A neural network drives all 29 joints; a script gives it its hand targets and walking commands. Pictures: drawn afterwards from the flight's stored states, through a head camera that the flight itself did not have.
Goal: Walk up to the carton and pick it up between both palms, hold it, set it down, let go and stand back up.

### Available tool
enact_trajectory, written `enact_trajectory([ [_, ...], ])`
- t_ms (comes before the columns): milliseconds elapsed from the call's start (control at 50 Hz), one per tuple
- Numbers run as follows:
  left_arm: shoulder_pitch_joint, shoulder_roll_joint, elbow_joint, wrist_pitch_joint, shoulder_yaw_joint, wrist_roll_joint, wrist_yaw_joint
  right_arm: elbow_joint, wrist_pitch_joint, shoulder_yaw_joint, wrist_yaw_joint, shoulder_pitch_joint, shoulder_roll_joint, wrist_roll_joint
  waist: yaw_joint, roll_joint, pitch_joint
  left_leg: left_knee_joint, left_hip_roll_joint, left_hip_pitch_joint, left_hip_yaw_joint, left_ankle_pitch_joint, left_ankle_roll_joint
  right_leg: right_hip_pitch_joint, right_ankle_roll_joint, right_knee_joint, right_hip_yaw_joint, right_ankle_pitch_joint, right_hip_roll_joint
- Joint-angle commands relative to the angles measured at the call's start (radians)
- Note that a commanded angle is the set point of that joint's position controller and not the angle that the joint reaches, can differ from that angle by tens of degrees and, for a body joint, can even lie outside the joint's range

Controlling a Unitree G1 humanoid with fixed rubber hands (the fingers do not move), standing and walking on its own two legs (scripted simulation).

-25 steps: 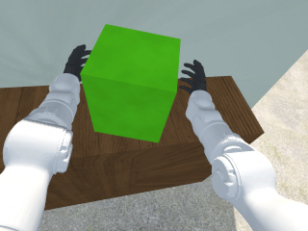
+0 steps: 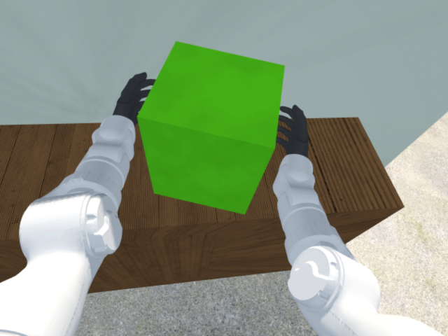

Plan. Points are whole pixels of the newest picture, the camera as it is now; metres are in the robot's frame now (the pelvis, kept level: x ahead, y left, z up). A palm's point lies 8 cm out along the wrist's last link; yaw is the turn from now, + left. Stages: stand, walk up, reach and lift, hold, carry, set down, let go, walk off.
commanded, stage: reach and lift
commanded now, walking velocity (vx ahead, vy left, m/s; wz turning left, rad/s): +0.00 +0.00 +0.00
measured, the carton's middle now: (213, 135) +0.50 +0.00 +0.01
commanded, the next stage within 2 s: none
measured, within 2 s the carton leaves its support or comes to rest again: leaves its support in 1.64 s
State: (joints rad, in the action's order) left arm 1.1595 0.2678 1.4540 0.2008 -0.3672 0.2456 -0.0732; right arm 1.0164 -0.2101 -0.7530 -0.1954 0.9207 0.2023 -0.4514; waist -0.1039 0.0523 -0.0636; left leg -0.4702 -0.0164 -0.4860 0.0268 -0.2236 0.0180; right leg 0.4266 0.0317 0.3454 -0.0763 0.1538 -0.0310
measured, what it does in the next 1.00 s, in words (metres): stands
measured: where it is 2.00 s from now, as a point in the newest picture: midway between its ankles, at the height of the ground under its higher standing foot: outside the picture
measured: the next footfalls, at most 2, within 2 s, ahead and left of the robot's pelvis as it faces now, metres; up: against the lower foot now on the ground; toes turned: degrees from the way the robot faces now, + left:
none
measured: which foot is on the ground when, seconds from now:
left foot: down 0.00-1.00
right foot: down 0.00-1.00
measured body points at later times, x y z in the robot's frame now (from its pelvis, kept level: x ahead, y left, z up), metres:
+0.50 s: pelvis +0.02 -0.01 +0.01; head +0.10 +0.03 +0.45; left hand +0.49 +0.15 +0.08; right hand +0.43 -0.15 +0.07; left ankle -0.01 +0.10 -0.74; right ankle -0.01 -0.14 -0.74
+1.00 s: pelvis +0.02 +0.00 +0.01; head +0.10 +0.05 +0.45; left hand +0.49 +0.15 +0.08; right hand +0.42 -0.15 +0.07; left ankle -0.01 +0.10 -0.74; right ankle -0.01 -0.14 -0.74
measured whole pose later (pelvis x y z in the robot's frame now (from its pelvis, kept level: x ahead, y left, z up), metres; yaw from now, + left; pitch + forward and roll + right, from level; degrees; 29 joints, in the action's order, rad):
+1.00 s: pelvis +0.02 +0.00 +0.01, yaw -1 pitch +9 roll -2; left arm 1.00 0.08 1.08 0.09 -0.62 0.50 -0.11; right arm 0.90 -0.31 -0.79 -0.17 0.79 0.26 -0.53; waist -0.05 0.08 0.02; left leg -0.37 -0.01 -0.31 0.05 -0.22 0.02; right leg 0.26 0.04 0.24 -0.06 0.13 -0.03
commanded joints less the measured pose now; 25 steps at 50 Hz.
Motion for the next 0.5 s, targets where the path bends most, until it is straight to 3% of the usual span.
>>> enact_trajectory([
  [0,0.390,-0.547,-0.039,0.047,0.004,0.137,-0.170,-0.036,-0.026,0.174,0.170,0.430,0.465,-0.141,-0.004,-0.209,-0.555,-0.006,0.006,0.368,0.046,0.600,-0.137,-0.312,-0.029,0.032,-0.040,-0.355,0.060],
  [160,0.325,-0.592,-0.132,0.002,-0.053,0.202,-0.183,-0.052,-0.044,0.253,0.176,0.338,0.533,-0.159,0.018,-0.135,-0.500,0.010,0.010,0.392,0.073,0.697,-0.118,-0.384,0.005,0.020,-0.042,-0.423,0.066],
  [220,0.307,-0.608,-0.161,-0.014,-0.040,0.211,-0.183,-0.045,-0.053,0.276,0.166,0.310,0.553,-0.154,0.026,-0.152,-0.491,0.014,0.012,0.380,0.077,0.707,-0.114,-0.396,0.005,0.022,-0.041,-0.454,0.062],
  [340,0.257,-0.622,-0.170,-0.061,-0.056,0.241,-0.199,-0.050,-0.063,0.285,0.145,0.290,0.555,-0.153,0.019,-0.109,-0.443,0.061,0.027,0.282,0.091,0.556,-0.081,-0.498,0.019,0.027,-0.037,-0.509,0.047],
  [380,0.243,-0.618,-0.182,-0.068,-0.066,0.249,-0.203,-0.058,-0.069,0.309,0.140,0.286,0.563,-0.141,0.039,-0.111,-0.444,0.069,0.034,0.248,0.100,0.522,-0.070,-0.537,0.022,0.037,-0.034,-0.549,0.039],
  [440,0.236,-0.621,-0.200,-0.082,-0.060,0.258,-0.198,-0.049,-0.075,0.301,0.139,0.276,0.547,-0.133,0.037,-0.129,-0.446,0.068,0.027,0.286,0.092,0.544,-0.078,-0.496,0.015,0.018,-0.043,-0.493,0.047],
  [460,0.232,-0.641,-0.219,-0.081,-0.058,0.253,-0.190,-0.030,-0.070,0.287,0.141,0.268,0.559,-0.151,0.006,-0.132,-0.454,0.067,0.035,0.277,0.106,0.518,-0.083,-0.497,0.031,0.022,-0.017,-0.546,0.045],
  [480,0.224,-0.639,-0.225,-0.083,-0.058,0.252,-0.188,-0.032,-0.073,0.288,0.142,0.264,0.557,-0.151,0.015,-0.126,-0.452,0.079,0.035,0.251,0.104,0.498,-0.078,-0.518,0.035,0.029,-0.019,-0.553,0.041],
])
